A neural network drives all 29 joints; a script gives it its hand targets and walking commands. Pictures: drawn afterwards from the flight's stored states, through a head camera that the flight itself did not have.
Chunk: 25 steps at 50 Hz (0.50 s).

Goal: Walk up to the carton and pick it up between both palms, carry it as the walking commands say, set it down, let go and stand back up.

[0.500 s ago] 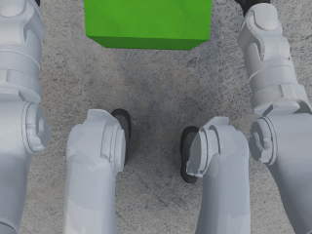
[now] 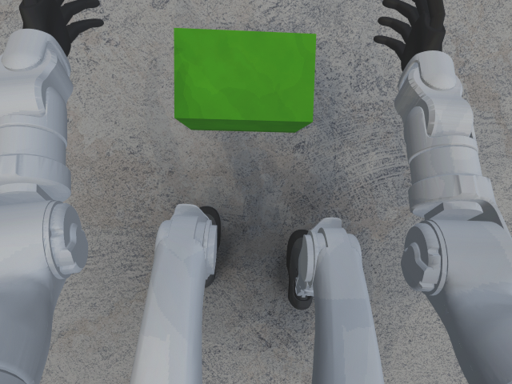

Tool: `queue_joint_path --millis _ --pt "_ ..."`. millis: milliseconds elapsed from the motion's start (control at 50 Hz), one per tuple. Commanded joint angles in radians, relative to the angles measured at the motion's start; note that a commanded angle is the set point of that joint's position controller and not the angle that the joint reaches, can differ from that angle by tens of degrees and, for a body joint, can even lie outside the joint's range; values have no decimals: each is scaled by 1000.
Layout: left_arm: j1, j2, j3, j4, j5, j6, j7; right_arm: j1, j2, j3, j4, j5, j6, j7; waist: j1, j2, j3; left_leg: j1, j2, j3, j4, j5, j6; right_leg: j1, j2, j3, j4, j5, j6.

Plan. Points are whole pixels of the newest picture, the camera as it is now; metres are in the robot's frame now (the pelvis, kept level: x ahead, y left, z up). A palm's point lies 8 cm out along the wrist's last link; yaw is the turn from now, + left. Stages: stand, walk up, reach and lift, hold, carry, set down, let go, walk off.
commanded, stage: set down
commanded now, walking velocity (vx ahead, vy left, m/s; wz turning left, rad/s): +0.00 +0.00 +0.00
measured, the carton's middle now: (244, 89) +0.54 +0.06 -0.40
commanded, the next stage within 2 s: let go in 0.64 s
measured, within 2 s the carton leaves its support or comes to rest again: neither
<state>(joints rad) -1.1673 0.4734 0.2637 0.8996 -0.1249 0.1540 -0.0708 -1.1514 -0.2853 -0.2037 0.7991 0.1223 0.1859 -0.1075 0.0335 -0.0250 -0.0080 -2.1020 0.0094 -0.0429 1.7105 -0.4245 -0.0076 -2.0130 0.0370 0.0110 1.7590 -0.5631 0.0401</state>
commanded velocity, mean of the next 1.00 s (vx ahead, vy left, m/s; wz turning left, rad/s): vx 0.00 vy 0.00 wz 0.00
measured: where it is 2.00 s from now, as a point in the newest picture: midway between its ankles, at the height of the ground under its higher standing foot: (252, 271)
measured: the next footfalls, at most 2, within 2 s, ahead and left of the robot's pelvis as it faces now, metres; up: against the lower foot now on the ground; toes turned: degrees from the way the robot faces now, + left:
none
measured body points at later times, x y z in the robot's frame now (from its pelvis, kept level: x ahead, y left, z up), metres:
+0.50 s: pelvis +0.03 +0.01 +0.14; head +0.32 +0.05 +0.48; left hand +0.51 +0.30 +0.05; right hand +0.54 -0.15 +0.05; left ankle +0.12 +0.12 -0.46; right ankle +0.08 -0.13 -0.46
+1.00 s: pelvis +0.06 +0.00 +0.21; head +0.31 +0.03 +0.59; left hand +0.42 +0.29 +0.10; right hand +0.45 -0.18 +0.10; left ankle +0.12 +0.12 -0.46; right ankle +0.08 -0.13 -0.46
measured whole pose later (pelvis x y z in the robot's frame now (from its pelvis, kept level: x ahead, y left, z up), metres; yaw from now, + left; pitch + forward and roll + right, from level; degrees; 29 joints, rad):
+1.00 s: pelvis +0.06 +0.00 +0.21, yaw +3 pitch +36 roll -1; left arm -0.50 0.30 0.25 0.58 0.04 0.12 -0.11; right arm -0.47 -0.17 -0.20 0.53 -0.03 0.14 0.01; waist 0.01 -0.02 -0.06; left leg -1.23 -0.01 -0.02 0.83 -0.23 0.00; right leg -1.16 0.00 0.02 0.88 -0.34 0.03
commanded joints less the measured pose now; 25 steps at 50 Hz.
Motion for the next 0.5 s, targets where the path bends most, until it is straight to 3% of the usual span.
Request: queue_joint_path --millis 0,480 --pt "-192 174 35 -138 13 -9 -15 -197 -112 -27 -140 -12 -8 10 29 42 -1138 842 -57 95 -174 317 -18 447 60 -97 -240 235 8" --pt "-53 73 87 -153 102 -8 -64 -22 -57 -93 -146 -85 -23 89 15 73 -1027 1329 -52 46 -667 489 -23 699 52 -64 -737 369 14"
